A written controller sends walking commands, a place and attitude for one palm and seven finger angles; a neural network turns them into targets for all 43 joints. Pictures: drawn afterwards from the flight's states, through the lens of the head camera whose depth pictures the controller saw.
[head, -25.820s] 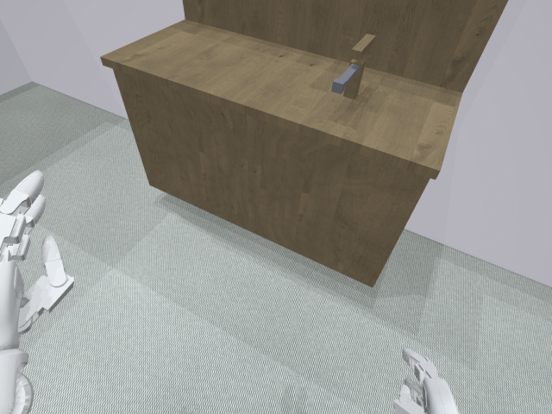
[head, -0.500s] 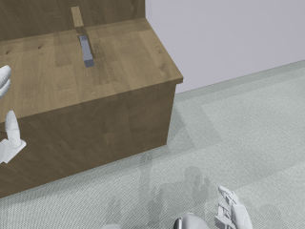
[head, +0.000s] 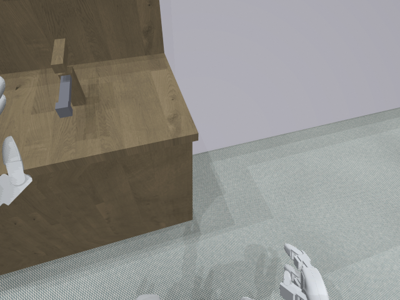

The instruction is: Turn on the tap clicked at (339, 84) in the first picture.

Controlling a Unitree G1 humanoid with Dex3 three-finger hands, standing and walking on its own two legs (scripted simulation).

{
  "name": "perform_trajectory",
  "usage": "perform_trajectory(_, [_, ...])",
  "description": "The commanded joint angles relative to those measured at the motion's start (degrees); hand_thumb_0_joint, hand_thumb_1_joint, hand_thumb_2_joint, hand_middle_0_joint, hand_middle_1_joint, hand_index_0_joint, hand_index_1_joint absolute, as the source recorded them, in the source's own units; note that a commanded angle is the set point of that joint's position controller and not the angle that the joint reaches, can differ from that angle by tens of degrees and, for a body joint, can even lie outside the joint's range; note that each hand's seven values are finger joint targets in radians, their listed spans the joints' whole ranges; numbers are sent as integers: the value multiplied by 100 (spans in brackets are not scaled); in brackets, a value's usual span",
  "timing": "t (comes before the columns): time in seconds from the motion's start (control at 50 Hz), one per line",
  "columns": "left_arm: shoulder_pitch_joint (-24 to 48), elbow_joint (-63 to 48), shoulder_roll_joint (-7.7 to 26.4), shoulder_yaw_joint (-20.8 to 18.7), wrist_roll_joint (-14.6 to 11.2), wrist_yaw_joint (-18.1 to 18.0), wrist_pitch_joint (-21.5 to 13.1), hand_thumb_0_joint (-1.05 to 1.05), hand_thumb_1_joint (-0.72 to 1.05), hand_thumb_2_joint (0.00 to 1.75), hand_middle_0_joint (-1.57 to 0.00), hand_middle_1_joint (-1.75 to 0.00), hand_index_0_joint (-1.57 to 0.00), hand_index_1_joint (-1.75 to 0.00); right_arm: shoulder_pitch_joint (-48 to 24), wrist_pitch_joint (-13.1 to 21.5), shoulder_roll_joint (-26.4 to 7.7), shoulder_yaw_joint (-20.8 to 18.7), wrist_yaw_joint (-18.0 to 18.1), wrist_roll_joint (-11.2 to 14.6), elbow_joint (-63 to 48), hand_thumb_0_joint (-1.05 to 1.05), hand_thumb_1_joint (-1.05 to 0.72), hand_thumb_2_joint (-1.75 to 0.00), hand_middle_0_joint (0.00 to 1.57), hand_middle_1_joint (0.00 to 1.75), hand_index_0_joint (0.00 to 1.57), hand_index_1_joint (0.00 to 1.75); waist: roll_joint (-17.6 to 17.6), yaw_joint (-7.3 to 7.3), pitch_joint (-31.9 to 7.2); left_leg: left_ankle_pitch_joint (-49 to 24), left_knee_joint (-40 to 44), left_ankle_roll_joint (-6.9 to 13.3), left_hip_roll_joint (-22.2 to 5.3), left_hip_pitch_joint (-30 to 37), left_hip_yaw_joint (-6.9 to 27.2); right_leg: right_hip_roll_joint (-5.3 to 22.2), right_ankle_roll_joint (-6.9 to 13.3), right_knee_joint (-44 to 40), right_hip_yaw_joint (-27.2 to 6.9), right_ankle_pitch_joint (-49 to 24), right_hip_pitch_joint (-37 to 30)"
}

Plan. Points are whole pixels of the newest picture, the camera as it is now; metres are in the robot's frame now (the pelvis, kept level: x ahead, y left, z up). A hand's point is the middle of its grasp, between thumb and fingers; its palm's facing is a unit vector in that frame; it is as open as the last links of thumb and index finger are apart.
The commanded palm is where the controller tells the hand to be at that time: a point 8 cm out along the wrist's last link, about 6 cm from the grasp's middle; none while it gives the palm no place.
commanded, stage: shuffle to correct the standing spot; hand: left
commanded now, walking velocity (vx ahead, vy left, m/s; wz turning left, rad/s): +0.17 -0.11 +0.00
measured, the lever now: (64, 109) +0.49 +0.37 +0.09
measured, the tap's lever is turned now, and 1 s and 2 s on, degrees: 0 0 0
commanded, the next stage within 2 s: come to a stop and stand still in 0.30 s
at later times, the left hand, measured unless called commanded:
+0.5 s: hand (128, 147) +0.27 +0.13 +0.22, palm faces +0.47 -0.73 -0.49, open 7.4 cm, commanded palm +0.22 +0.17 +0.21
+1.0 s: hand (123, 138) +0.29 +0.14 +0.22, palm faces +0.48 -0.70 -0.53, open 7.4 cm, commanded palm +0.22 +0.15 +0.21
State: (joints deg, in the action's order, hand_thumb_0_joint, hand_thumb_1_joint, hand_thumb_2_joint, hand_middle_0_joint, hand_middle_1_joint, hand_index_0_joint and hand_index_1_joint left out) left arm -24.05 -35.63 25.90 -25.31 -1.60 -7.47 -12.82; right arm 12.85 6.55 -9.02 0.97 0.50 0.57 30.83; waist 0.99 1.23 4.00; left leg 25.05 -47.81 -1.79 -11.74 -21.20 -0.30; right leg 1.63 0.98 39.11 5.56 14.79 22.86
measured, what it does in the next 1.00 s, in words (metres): steps to the right: left foot, then right foot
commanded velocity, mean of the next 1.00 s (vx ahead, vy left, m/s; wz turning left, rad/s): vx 0.03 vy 0.08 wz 0.00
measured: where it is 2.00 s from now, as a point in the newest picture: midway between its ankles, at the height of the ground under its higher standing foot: outside the picture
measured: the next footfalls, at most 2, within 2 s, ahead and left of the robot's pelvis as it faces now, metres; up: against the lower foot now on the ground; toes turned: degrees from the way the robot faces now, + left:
left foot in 0.22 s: +0.10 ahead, +0.07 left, +0.00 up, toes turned +10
right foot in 0.44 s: +0.16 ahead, -0.20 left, +0.00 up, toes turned -3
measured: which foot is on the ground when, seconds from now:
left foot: up 0.00-0.20, down 0.22-0.44, up 0.46-1.00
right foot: down 0.00-0.22, up 0.24-0.42, down 0.44-1.00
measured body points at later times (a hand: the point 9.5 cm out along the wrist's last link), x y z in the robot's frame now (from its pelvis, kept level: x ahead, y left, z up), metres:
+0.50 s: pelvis +0.07 -0.12 +0.01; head +0.08 -0.14 +0.46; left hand +0.24 +0.17 +0.25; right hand +0.24 -0.33 -0.09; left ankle +0.06 +0.04 -0.68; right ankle +0.12 -0.20 -0.71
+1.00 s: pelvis +0.07 -0.13 +0.03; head +0.11 -0.14 +0.48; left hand +0.25 +0.17 +0.25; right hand +0.26 -0.37 -0.06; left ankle +0.06 +0.02 -0.69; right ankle +0.12 -0.20 -0.71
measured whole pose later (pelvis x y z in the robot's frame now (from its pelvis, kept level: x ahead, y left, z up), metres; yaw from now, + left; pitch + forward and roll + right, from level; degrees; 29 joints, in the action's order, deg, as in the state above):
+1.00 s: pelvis +0.07 -0.13 +0.03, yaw +3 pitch +1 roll +3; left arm -20.7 -25.0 26.9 -23.9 -0.2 -7.7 -11.7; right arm 12.0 5.5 -13.6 -2.2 3.8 0.4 32.8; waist -1.8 3.1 3.5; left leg 18.0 -36.0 -0.7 -0.8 -17.5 -3.7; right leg 2.2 3.8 29.1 5.6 11.7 18.6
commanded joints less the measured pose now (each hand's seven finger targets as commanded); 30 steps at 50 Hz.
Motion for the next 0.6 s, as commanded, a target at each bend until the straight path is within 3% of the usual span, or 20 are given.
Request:
perform_trajectory(0.0, [561, -200, 828, -594, -103, -150, -11, 0, 90, 90, -20, -30, -20, -30, -385, 226, -663, -242, 156, 85, -526, 0, -90, -90, 20, 30, 20, 30, -1537, 24, -955, 863, -2600, 152, 616, -1782, 0, 1785, 1228, -2318, -2814, 472, -1569])
perform_trajectory(0.02, [461, -183, 756, -453, -82, -103, 34, 0, 90, 90, -20, -30, -20, -30, -476, 183, -731, -260, 144, 104, -493, 0, -90, -90, 20, 30, 20, 30, -1393, 4, -676, 591, -2457, 123, 533, -1735, 4, 1719, 1330, -2179, -2812, 223, -1335])
perform_trajectory(0.06, [488, -305, 761, -467, -86, -100, 74, 0, 90, 90, -20, -30, -20, -30, -672, 46, -664, -173, 197, 67, -432, 0, -90, -90, 20, 30, 20, 30, -1197, -16, -531, 411, -1363, 183, 361, -869, 0, 1478, 1152, -1838, -1942, -241, -562])
perform_trajectory(0.12, [552, -539, 621, -298, -142, -150, 57, 0, 90, 90, -20, -30, -20, -30, -611, 1, -623, -133, 271, -53, -412, 0, -90, -90, 20, 30, 20, 30, -872, -79, -1073, -338, 701, 192, 808, 500, -759, 1014, 858, -1628, -999, 428, -547])
perform_trajectory(0.16, [801, -958, 523, -64, -177, -204, 30, 0, 90, 90, -20, -30, -20, -30, -620, 125, -727, -181, 333, -58, -461, 0, -90, -90, 20, 30, 20, 30, 91, -175, -1109, -938, 1830, 192, 980, 1467, -809, 729, 623, -967, -774, 995, -192])
perform_trajectory(0.18, [875, -1207, 513, -8, -155, -214, -49, 0, 90, 90, -20, -30, -20, -30, -537, 167, -850, -249, 345, -75, -526, 0, -90, -90, 20, 30, 20, 30, 848, -204, -1095, -414, 2390, 453, 445, 1844, 148, 423, 418, -94, -681, 1121, 293])
perform_trajectory(0.2, [927, -1430, 524, -29, -116, -249, -131, 0, 90, 90, -20, -30, -20, -30, -559, 192, -958, -282, 306, -49, -596, 0, -90, -90, 20, 30, 20, 30, 2137, -155, -947, -271, 3055, 956, -737, 2327, 2104, -103, 95, 1079, -279, 1552, 1378])
perform_trajectory(0.22, [829, -1300, 687, -90, -55, -253, -185, 0, 90, 90, -20, -30, -20, -30, -584, 240, -815, -225, 267, -37, -604, 0, -90, -90, 20, 30, 20, 30, 1723, -201, -621, -526, 3410, 1412, -1247, 1996, 2785, -136, 80, 1976, -568, 1460, 1583])
perform_trajectory(0.24, [750, -1058, 784, -206, -43, -198, -180, 0, 90, 90, -20, -30, -20, -30, -626, 260, -791, -212, 249, -44, -504, 0, -90, -90, 20, 30, 20, 30, 1382, -194, -520, -591, 3441, 1405, -1149, 1717, 2508, 6, 65, 2284, -719, 1226, 1634])
perform_trajectory(0.26, [884, -1350, 970, -344, -21, -171, -181, 0, 90, 90, -20, -30, -20, -30, -637, 263, -801, -240, 234, -68, -489, 0, -90, -90, 20, 30, 20, 30, 1718, -200, -505, -685, 3320, 1412, -1129, 1538, 2355, 142, 31, 2286, -740, 1191, 1554])
perform_trajectory(0.3, [545, -1289, 795, -341, 16, -186, -176, 0, 90, 90, -20, -30, -20, -30, -584, 268, -794, -272, 173, -33, -470, 0, -90, -90, 20, 30, 20, 30, 1676, -98, -501, -1176, 2991, 1298, -781, 1094, 1267, 244, -6, 1452, -608, 889, 953])
perform_trajectory(0.34, [-7, -910, 724, -509, -48, -244, -156, 0, 90, 90, -20, -30, -20, -30, -467, 278, -865, -326, 162, 20, -478, 0, -90, -90, 20, 30, 20, 30, 1519, 11, -792, -1233, 2452, 935, -338, 498, 198, 37, -44, 82, -132, 532, -427])
perform_trajectory(0.38, [-255, -363, 589, -492, -84, -257, -56, 0, 90, 90, -20, -30, -20, -30, -374, 220, -876, -319, 163, 59, -476, 0, -90, -90, 20, 30, 20, 30, 858, 15, -920, -478, 1723, 626, 14, -94, -294, -243, -119, -832, 290, 35, -1545])
perform_trajectory(0.4, [-192, -152, 607, -495, -72, -267, -36, 0, 90, 90, -20, -30, -20, -30, -337, 192, -806, -320, 178, 67, -448, 0, -90, -90, 20, 30, 20, 30, 70, 3, -973, -11, 877, 456, 323, -410, -528, 34, 7, -1288, -245, 192, -1861])
perform_trajectory(0.42, [-58, 17, 741, -545, -29, -280, -7, 0, 90, 90, -20, -30, -20, -30, -271, 168, -718, -326, 184, 45, -475, 0, -90, -90, 20, 30, 20, 30, -1384, -53, -980, 435, -496, 220, 940, -1172, -753, 1078, 483, -1949, -2184, 257, -2044])
perform_trajectory(0.44, [194, 89, 801, -553, -54, -264, 26, 0, 90, 90, -20, -30, -20, -30, -421, 199, -779, -303, 192, 34, -540, 0, -90, -90, 20, 30, 20, 30, -1817, 22, -810, 740, -1429, 148, 1052, -1574, -324, 1965, 905, -2422, -3381, -169, -1835])
perform_trajectory(0.48, [448, 224, 526, -179, -43, -153, -10, 0, 90, 90, -20, -30, -20, -30, -458, 234, -883, -302, 134, 75, -377, 0, -90, -90, 20, 30, 20, 30, -1027, -73, -458, 144, -1851, 111, 786, -1364, 256, 1998, 899, -2510, -3233, -490, -1232])
perform_trajectory(0.5, [214, 281, 532, -204, -48, -165, -36, 0, 90, 90, -20, -30, -20, -30, -520, 226, -771, -207, 145, 74, -301, 0, -90, -90, 20, 30, 20, 30, -663, -97, -425, -117, -1724, 84, 697, -1317, 297, 1894, 904, -2168, -2791, -1224, -1271])
perform_trajectory(0.54, [-5, 255, 493, -195, -41, -204, -128, 0, 90, 90, -20, -30, -20, -30, -502, 166, -760, -147, 183, 39, -258, 0, -90, -90, 20, 30, 20, 30, -710, -104, -746, -390, -1221, 31, 742, -1064, 144, 1627, 730, -1749, -1781, -2495, -1616])
perform_trajectory(0.58, [28, 113, 561, -239, -45, -270, -174, 0, 90, 90, -20, -30, -20, -30, -623, 143, -735, -133, 255, 15, -322, 0, -90, -90, 20, 30, 20, 30, -788, -87, -973, -534, -625, 17, 855, -698, -57, 1490, 519, -1621, -1329, -3010, -1694])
